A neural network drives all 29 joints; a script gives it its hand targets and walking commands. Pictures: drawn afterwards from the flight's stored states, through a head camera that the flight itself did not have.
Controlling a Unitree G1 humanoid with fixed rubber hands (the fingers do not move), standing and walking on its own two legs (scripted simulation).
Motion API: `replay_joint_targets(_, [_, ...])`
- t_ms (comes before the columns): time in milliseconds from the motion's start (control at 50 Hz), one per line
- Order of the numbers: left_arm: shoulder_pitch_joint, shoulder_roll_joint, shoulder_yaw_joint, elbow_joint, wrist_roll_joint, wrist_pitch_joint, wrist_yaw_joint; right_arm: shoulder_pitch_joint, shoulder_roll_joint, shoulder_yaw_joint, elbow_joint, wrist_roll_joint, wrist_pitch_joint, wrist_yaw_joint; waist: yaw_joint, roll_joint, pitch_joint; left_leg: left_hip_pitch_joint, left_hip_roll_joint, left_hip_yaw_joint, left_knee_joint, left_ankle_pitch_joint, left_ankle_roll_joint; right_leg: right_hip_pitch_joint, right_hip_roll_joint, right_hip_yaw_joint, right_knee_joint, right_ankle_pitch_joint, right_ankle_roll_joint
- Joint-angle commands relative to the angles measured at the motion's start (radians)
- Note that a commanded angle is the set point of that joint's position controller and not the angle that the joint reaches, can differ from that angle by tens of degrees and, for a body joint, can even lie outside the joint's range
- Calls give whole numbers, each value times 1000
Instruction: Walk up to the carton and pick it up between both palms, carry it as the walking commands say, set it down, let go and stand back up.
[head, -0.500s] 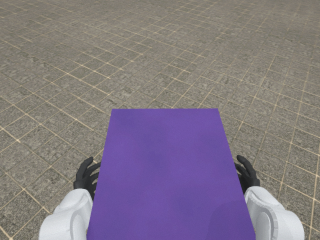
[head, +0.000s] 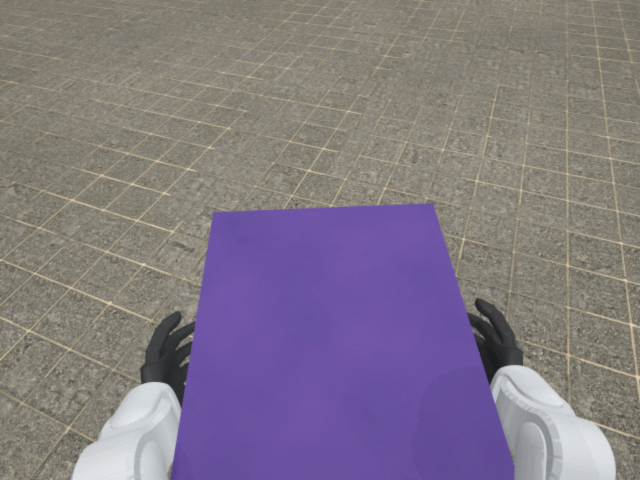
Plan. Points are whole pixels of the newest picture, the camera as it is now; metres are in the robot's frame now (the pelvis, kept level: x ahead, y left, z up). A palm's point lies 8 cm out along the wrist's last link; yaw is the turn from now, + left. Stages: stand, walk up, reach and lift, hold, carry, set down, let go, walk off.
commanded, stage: carry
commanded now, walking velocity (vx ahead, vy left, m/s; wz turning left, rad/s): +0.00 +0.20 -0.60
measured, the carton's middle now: (330, 369) +0.27 +0.01 +0.01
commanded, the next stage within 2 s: none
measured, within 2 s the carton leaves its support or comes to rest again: neither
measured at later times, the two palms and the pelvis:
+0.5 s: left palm (202, 311) +0.33 +0.16 +0.07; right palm (501, 417) +0.20 -0.16 +0.06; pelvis +0.05 +0.09 -0.01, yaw -20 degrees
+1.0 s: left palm (208, 282) +0.36 +0.15 +0.08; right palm out of the picture +0.13 -0.11 +0.07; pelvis +0.07 +0.17 -0.01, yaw -39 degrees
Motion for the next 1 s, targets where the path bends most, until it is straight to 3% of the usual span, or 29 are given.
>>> replay_joint_targets(0, [-353, -642, -793, -146, -201, -4, -115, -359, 715, 814, -131, 198, -22, 84, 0, -217, -333, 83, -44, 53, -120, 42, 8, 231, -206, 221, -99, 252, -98])
replay_joint_targets(40, [-343, -617, -791, -141, -192, 3, -108, -337, 696, 810, -115, 192, -16, 83, -7, -217, -333, 191, -49, 97, -313, 108, 10, 175, -171, 204, -44, 169, -81])
replay_joint_targets(60, [-348, -606, -792, -135, -190, 9, -104, -322, 691, 803, -100, 187, -13, 84, -15, -179, -336, 307, -27, 107, -442, 156, 15, 92, -127, 172, 14, 89, -58])
replay_joint_targets(80, [-351, -598, -794, -126, -186, 17, -103, -317, 673, 794, -86, 181, -9, 86, -15, -14, -325, 396, 128, -37, -539, 103, 41, -37, -48, 96, 158, -67, -28])
replay_joint_targets(100, [-366, -601, -810, -136, -192, 25, -103, -292, 646, 762, -62, 164, -10, 88, -15, 303, -262, 358, 386, -284, -560, 256, 156, -231, 58, -47, 353, -381, 21])
replay_joint_targets(120, [-404, -621, -819, -136, -196, 25, -105, -330, 655, 768, -94, 178, -13, 91, -17, 299, -248, 328, 426, -243, -523, 458, 224, -231, 14, -36, 551, -477, 17])
replay_joint_targets(160, [-439, -667, -829, -120, -217, 22, -115, -361, 681, 777, -116, 178, -16, 95, -24, 150, -212, 300, 320, -55, -440, 618, 201, -218, -1, -7, 670, -371, 20])
replay_joint_targets(200, [-443, -678, -832, -111, -221, 20, -111, -370, 679, 771, -120, 186, -21, 100, -20, 169, -210, 356, 241, 66, -388, 653, 155, -215, -1, -45, 600, -284, 35])
replay_joint_targets(240, [-425, -663, -823, -105, -214, 22, -99, -355, 661, 762, -115, 189, -17, 99, -24, 201, -221, 372, 219, 105, -364, 674, 148, -151, 20, -86, 484, -285, 39])
replay_joint_targets(320, [-370, -631, -793, -91, -191, 33, -86, -314, 639, 781, -113, 187, -3, 94, -36, 209, -261, 443, 273, 78, -305, 745, 183, -69, 42, -131, 262, -266, 8])
replay_joint_targets(340, [-352, -629, -785, -85, -188, 35, -86, -315, 637, 792, -119, 189, 1, 93, -31, 199, -271, 456, 273, 90, -264, 780, 172, -36, 44, -137, 178, -229, -3])
replay_joint_targets(380, [-329, -632, -774, -79, -180, 36, -87, -321, 629, 809, -124, 198, 7, 95, -6, 126, -306, 360, 243, 176, -107, 830, 82, 189, -4, -113, -78, 2, -17])
replay_joint_targets(400, [-311, -626, -762, -72, -172, 35, -87, -344, 613, 811, -132, 203, 11, 94, 2, 21, -299, 169, 207, 173, -5, 550, 27, 356, -126, 50, -87, 277, -44])
replay_joint_targets(420, [-274, -612, -732, -55, -157, 28, -85, -355, 628, 841, -160, 210, 15, 92, -3, -281, -314, -109, 73, 190, 180, -68, -31, 541, -412, 396, -35, 980, -172])
replay_joint_targets(440, [-276, -616, -736, -78, -174, 27, -88, -379, 638, 847, -154, 232, 15, 97, -7, -252, -286, -191, 45, 52, 263, -262, -35, 499, -424, 450, -38, 1032, -228])
replay_joint_targets(480, [-337, -641, -753, -121, -177, 13, -98, -412, 696, 869, -140, 246, 1, 108, -11, -135, -237, -187, 44, -20, 291, -179, -40, 400, -343, 316, -61, 750, -191])
replay_joint_targets(520, [-373, -686, -773, -154, -195, -3, -103, -402, 747, 863, -140, 246, -16, 112, -15, -135, -225, -126, 36, -6, 187, -48, -41, 319, -241, 206, -48, 607, -146])
replay_joint_targets(640, [-320, -648, -816, -194, -209, -9, -108, -322, 695, 833, -166, 211, -31, 88, -4, -212, -290, 107, -52, 71, -150, 54, -11, 213, -196, 211, -4, 430, -109])
replay_joint_targets(680, [-321, -622, -823, -184, -213, 2, -105, -281, 681, 815, -135, 191, -24, 84, -26, -166, -326, 333, -27, 101, -409, 175, 13, 92, -128, 163, 95, 238, -63])
replay_joint_targets(700, [-319, -609, -827, -177, -212, 10, -105, -271, 661, 803, -119, 180, -21, 84, -23, -5, -351, 449, 139, -53, -485, 203, 41, -24, -49, 93, 230, 13, -25])
replay_joint_targets(720, [-336, -609, -848, -195, -220, 16, -106, -238, 637, 768, -91, 165, -22, 84, -24, 325, -303, 434, 373, -289, -498, 417, 170, -207, 58, -32, 391, -415, 19])
replay_joint_targets(740, [-370, -620, -855, -187, -223, 18, -108, -271, 645, 772, -120, 173, -22, 86, -25, 309, -294, 378, 403, -246, -466, 538, 237, -186, 14, -16, 572, -550, 10])
replay_joint_targets(760, [-390, -639, -854, -172, -236, 19, -116, -282, 651, 776, -132, 164, -21, 86, -31, 206, -270, 333, 363, -170, -437, 592, 237, -171, 9, 5, 643, -504, 5])
replay_joint_targets(780, [-409, -662, -853, -163, -247, 17, -122, -297, 663, 779, -132, 161, -22, 88, -29, 145, -240, 293, 316, -79, -428, 543, 212, -158, -6, -2, 656, -432, 11])
replay_joint_targets(820, [-418, -675, -853, -142, -248, 19, -122, -316, 663, 772, -126, 164, -21, 93, -17, 165, -210, 255, 226, 46, -418, 424, 156, -108, -15, -37, 538, -326, 19])
replay_joint_targets(900, [-373, -634, -802, -110, -216, 33, -104, -298, 640, 776, -115, 167, -1, 91, -29, 187, -235, 293, 246, 39, -386, 413, 184, -8, 12, -92, 283, -309, 6])
replay_joint_targets(940, [-330, -620, -775, -84, -197, 41, -99, -293, 630, 785, -105, 169, 12, 89, -9, 148, -249, 274, 245, 72, -306, 457, 159, 97, 5, -92, 48, -178, -11])
replay_joint_targets(960, [-320, -616, -763, -77, -190, 41, -100, -303, 628, 790, -104, 174, 16, 90, 0, 80, -245, 206, 221, 121, -230, 421, 107, 205, -42, -46, -104, -78, -18])
replay_joint_targets(980, [-311, -608, -748, -72, -181, 40, -100, -327, 620, 789, -109, 178, 20, 90, 2, -82, -236, 24, 162, 151, -112, 215, 38, 348, -197, 179, -168, 17, -41])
